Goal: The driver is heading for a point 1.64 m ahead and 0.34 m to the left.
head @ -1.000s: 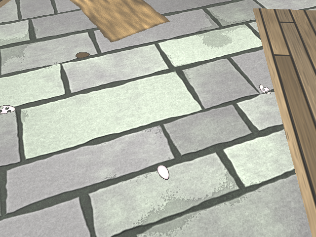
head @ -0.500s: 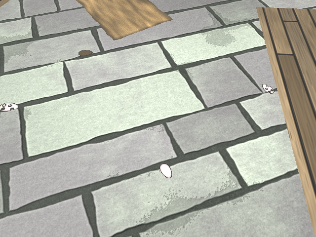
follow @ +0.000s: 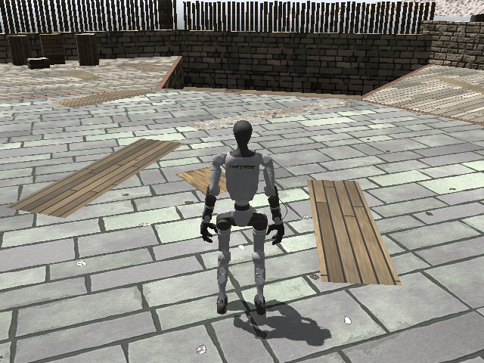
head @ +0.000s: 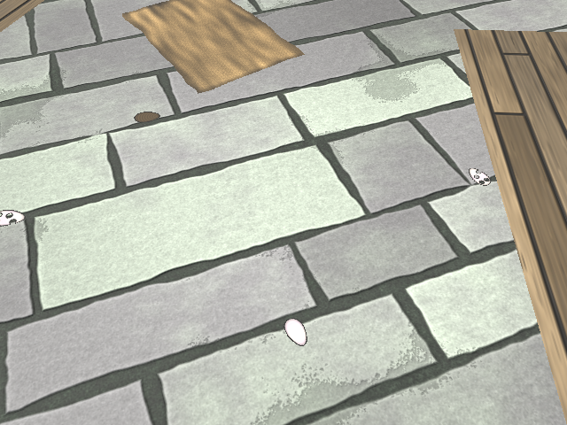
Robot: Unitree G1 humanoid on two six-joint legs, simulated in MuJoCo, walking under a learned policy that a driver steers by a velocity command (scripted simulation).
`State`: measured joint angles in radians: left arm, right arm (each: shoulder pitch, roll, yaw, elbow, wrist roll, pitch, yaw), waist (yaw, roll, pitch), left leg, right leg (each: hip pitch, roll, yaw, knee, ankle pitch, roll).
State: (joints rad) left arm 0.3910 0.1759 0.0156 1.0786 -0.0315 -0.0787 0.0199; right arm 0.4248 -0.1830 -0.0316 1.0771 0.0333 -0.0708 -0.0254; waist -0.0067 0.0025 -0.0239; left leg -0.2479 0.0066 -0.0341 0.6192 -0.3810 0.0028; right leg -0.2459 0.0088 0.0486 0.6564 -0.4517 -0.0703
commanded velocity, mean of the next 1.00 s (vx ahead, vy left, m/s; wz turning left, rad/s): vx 0.46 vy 0.00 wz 0.01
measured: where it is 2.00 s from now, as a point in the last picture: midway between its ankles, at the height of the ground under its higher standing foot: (298, 348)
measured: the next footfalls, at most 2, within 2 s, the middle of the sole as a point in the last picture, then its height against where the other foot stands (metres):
left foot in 0.42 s outside the picture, level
right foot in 1.00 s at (345, 360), level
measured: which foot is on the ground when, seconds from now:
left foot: down 0.00-0.08, up 0.10-0.40, down 0.42-1.00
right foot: down 0.00-0.44, up 0.46-0.98, down 1.00-1.00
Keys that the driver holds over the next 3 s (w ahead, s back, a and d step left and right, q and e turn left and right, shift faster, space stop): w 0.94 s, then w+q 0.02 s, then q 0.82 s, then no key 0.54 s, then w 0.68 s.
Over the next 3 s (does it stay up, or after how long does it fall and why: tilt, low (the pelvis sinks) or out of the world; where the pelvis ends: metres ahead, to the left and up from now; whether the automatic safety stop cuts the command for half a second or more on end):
stays up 0.87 0.09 0.01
